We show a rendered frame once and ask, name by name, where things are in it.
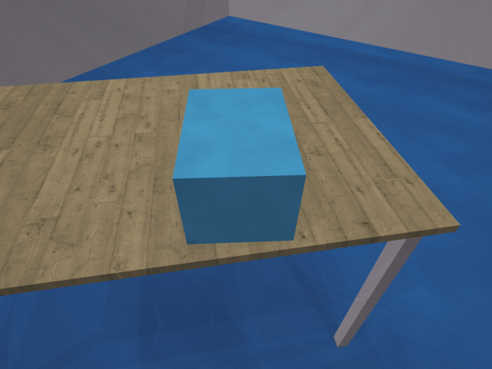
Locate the table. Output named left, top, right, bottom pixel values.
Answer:
left=0, top=66, right=460, bottom=347

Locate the carton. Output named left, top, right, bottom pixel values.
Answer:
left=172, top=88, right=306, bottom=244

